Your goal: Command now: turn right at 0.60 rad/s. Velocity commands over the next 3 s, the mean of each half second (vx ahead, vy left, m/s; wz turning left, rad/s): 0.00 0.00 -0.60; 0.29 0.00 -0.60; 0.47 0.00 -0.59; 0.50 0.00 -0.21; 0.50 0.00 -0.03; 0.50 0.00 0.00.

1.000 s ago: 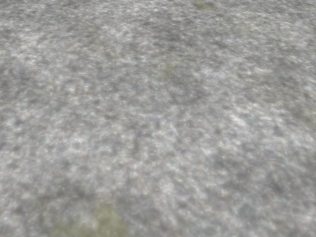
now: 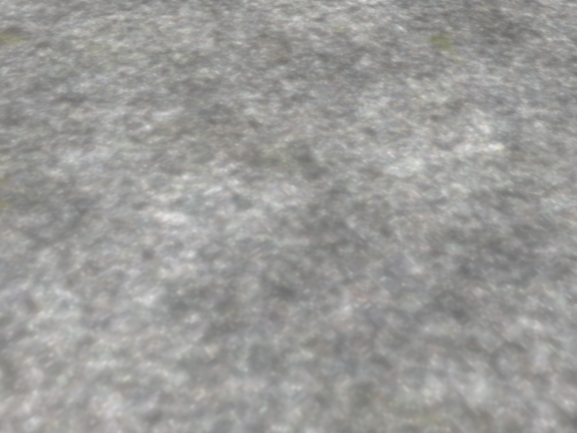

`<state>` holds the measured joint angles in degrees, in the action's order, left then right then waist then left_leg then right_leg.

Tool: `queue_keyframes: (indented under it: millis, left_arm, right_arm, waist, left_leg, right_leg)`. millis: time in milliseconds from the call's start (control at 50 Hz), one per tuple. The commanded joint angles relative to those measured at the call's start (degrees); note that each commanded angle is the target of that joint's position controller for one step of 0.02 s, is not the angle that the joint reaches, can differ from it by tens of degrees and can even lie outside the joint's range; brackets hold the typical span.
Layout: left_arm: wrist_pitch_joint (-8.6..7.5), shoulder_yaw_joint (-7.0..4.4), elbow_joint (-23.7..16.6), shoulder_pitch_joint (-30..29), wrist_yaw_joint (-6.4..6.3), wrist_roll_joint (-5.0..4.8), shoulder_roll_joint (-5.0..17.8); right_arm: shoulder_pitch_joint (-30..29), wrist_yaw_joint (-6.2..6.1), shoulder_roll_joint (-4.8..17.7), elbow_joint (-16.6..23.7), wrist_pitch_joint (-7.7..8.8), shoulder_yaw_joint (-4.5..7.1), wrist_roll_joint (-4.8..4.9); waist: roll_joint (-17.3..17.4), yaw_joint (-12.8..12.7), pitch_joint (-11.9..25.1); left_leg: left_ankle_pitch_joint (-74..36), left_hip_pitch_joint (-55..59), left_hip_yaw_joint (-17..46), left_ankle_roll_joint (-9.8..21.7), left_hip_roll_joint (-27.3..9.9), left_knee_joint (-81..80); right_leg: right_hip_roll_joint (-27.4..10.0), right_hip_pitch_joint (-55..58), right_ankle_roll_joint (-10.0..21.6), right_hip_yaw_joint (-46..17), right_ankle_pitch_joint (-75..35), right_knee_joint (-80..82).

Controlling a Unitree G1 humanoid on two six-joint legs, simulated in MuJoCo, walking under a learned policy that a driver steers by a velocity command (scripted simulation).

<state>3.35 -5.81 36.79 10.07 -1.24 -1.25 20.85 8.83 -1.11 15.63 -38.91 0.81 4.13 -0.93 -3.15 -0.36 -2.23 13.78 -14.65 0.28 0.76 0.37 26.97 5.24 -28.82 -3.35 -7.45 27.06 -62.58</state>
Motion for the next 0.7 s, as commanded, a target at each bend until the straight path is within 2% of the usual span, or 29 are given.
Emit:
queue_keyframes:
  millis: [20, 80, 140, 180, 220, 240, 260, 280, 300, 320, 340, 360, 380, 400, 440, 500, 540, 580, 660, 700]
  left_arm:
    - [0.15, -1.67, -3.38, 1.05, 0.09, -0.45, 4.3]
    - [-0.14, -0.78, -5.55, -2.69, 0.57, -0.31, 2.66]
    - [-0.22, -0.04, -6.44, -2.96, 1.36, 0.14, 1.65]
    - [-0.02, -0.29, -6.51, -1.99, 1.75, 0.01, 2.45]
    - [0.3, -0.67, -6.47, -0.36, 2.2, -0.12, 2.83]
    - [0.38, -0.88, -5.89, 1.65, 2.38, -0.1, 2.67]
    - [0.38, -1.41, -5.02, 4.17, 2.17, 0.04, 3.33]
    - [0.19, -2.6, -4.85, 6.52, 1.55, 0.03, 6.91]
    - [-0.32, -3.65, -6.79, 6.62, 0.6, 0.44, 13.92]
    - [-1.91, -2.97, -7.25, 7.77, 1.48, 2.84, 12.01]
    - [-3.02, -2.24, -6.54, 5.79, 1.73, 2.9, 10.29]
    - [-3.42, -1.86, -6.05, 2.96, 1.39, 1.75, 8.64]
    - [-3.26, -1.2, -6.28, 0.79, 0.98, 0.76, 6.94]
    - [-2.99, -0.77, -6.46, -0.83, 0.56, 0.42, 6.57]
    - [-2.69, -0.37, -6.59, -1.08, -0.05, 0.98, 6.1]
    - [-2.56, -0.43, -6.15, -0.05, -0.47, 0.87, 6.42]
    - [-2.45, -0.6, -5.56, 1.7, -0.64, 0.39, 6.71]
    - [-2.66, -0.68, -5.34, 2.23, -0.45, 0.35, 7.22]
    - [-3.16, -0.76, -4.73, 2.89, 0.18, 0.22, 7.88]
    - [-3.15, -0.55, -4.68, 2.44, 0.48, 0.1, 7.57]
  right_arm:
    - [-3.31, -1.02, 7.66, 4.62, 0.18, 1.61, 0.21]
    - [-0.2, -1.43, 9.38, 3.83, -0.64, 2.29, -0.13]
    - [-1.28, -0.82, 11.64, 3.84, -1.12, 3.12, 0.4]
    - [-1.5, -0.29, 12.34, 3.59, -1.2, 3.4, 0.96]
    - [-1.84, 0.05, 12.66, 3.22, -1.07, 3.51, 1.94]
    - [-2.61, 0.09, 12.48, 3.08, -1.01, 3.47, 2.62]
    - [-1.33, 0.17, 11.03, 2.3, -0.81, 3.12, 2.98]
    - [1.79, 0.46, 8.34, 1.38, -0.57, 2.42, 1.89]
    - [0.87, 0.68, 4.2, 4.39, -0.57, 0.69, -1.88]
    - [-5.07, -0.09, 7.41, 5.71, -0.42, 1.58, -0.38]
    - [-6.26, -0.48, 9.25, 5.62, -0.69, 2.16, 1.03]
    - [-5.55, -0.81, 9.61, 4.95, -0.86, 2.47, 1.04]
    - [-4.94, -1.2, 9.83, 4.04, -1.05, 2.69, 0.59]
    - [-3.99, -1.23, 9.84, 3.81, -1.16, 2.8, 0.26]
    - [-2.36, -0.86, 8.74, 3.13, -1.01, 2.6, 0.54]
    - [-3.46, -0.81, 7.45, 3.31, -0.95, 2.05, 0.76]
    - [-4.25, -0.38, 7.26, 3.52, -0.6, 1.81, 0.96]
    - [-5.99, 0.31, 7.62, 4.18, 0.22, 1.82, 1.47]
    - [-6.85, 1.48, 7.74, 4.66, 2.69, 1.86, 1.96]
    - [-5.06, 1.88, 7.7, 4.24, 3.74, 2.01, 2.45]
  waist:
    - [11.55, -0.21, 2.81]
    - [12.96, 2.49, 4.76]
    - [13.49, 2.71, 6.19]
    - [14.14, 2.47, 6.4]
    - [14.04, 1.34, 6.33]
    - [13.44, -0.19, 6.43]
    - [11.63, -1.21, 6.82]
    - [2.38, -1.12, 7.6]
    - [-16.48, 0.94, 7.55]
    - [-11.18, -4.47, 11.37]
    - [-6.63, -3.24, 8.3]
    - [-4.65, -1.59, 6.18]
    - [-3.37, -0.79, 5.47]
    - [-3.86, 0.24, 5.36]
    - [-4.29, 0.91, 7.1]
    - [-3.94, 0.1, 6.94]
    - [-4.37, -1.01, 7.23]
    - [-6.49, -1.95, 4.63]
    - [-6.21, -2.47, 3.03]
    - [-6.04, -1.27, 2.9]
  left_leg:
    - [-18.65, 6.94, 8.78, 10.72, -13.53, -8.76]
    - [-21.14, 12.55, 7.25, 12.15, -15.47, -8.24]
    - [-23.08, 10.82, 4.25, 12.16, -16.79, -7.74]
    - [-23.6, 9.82, 3.03, 11.81, -17.47, -6.99]
    - [-22.57, 9.41, 2.21, 10.49, -18.12, -4.81]
    - [-21.1, 8.03, 0.77, 8.82, -17.65, -2.36]
    - [-17.03, 4.86, -1.57, 5.88, -16.12, 1.84]
    - [-6.4, -3.77, -6.68, 0.78, -12.23, 12.25]
    - [25.52, -21.54, -8.76, -5.25, -3.94, 30.51]
    - [27.43, -23.69, 1.16, -5.29, -1.27, 40.06]
    - [22.84, -24.46, 2.92, -4.48, -2.44, 43.03]
    - [17.42, -24.9, 3.46, -3.87, -3.26, 41.71]
    - [13.68, -24.61, 3.9, -3.95, -3.76, 40.12]
    - [10.56, -22.53, 3.71, -4.44, -3.13, 40.0]
    - [6.82, -20.02, 3.31, -5.2, -1.65, 39.74]
    - [5.26, -19.91, 3.66, -5.96, -0.72, 31.78]
    - [3.89, -19.01, 3.86, -5.84, -0.43, 24.97]
    - [4.38, -18.2, 4.2, -5.16, 0.05, 19.14]
    - [7.42, -12.56, 4.21, -3.27, 1.24, 10.11]
    - [6.58, -6.48, 3.74, -2.3, 1.83, 5.65]
  right_leg:
    - [-3.54, -6.56, -2.76, 2.51, -3.37, -5.53]
    - [-5.77, -6.49, -3.55, 4.56, -3.19, 3.08]
    - [-7.12, 0.58, -2.56, 7.45, -2.7, 12.2]
    - [-6.65, 4.33, -1.53, 9.48, -3.65, 17.25]
    - [-6.14, 7.88, 0.3, 10.67, -6.99, 24.31]
    - [-5.34, 11.73, 1.84, 11.79, -11.75, 30.61]
    - [-4.11, 17.72, 3.75, 11.48, -16.93, 36.7]
    - [-8.56, 27.08, 6.57, 3.07, -30.81, 40.54]
    - [-24.64, 34.18, 15.66, -19.34, -53.85, 39.19]
    - [-28.23, 28.74, 24.28, -23.75, -49.66, 41.43]
    - [-24.87, 26.71, 22.4, -18.52, -43.41, 42.43]
    - [-21.47, 25.15, 19.03, -14.82, -37.7, 42.59]
    - [-19.45, 24.38, 16.8, -13.02, -35.37, 42.53]
    - [-18.0, 22.34, 16.22, -11.64, -36.87, 42.64]
    - [-16.63, 21.87, 16.37, -10.67, -37.82, 42.8]
    - [-15.63, 23.33, 16.37, -11.76, -34.66, 42.58]
    - [-14.61, 23.28, 16.49, -14.44, -15.47, 44.81]
    - [-14.63, 21.03, 16.93, -18.66, -0.44, 47.5]
    - [-13.95, 18.43, 17.16, -22.48, 3.88, 47.07]
    - [-12.85, 15.46, 16.62, -23.95, 4.65, 46.39]
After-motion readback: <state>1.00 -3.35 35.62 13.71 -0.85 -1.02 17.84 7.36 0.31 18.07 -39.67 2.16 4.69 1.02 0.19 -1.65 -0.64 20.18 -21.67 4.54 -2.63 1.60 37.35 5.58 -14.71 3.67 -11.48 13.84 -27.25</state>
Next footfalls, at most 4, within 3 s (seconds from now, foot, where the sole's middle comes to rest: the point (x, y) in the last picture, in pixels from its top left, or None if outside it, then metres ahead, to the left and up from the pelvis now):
0.28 right None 0.01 -0.15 -0.78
0.76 left None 0.13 0.04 -0.78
1.22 right None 0.24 -0.37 -0.78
1.72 left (488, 387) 0.58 -0.48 -0.78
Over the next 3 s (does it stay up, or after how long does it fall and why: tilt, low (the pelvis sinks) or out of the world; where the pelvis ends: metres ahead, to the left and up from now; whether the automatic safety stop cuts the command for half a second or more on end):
stays up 0.81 -0.97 0.01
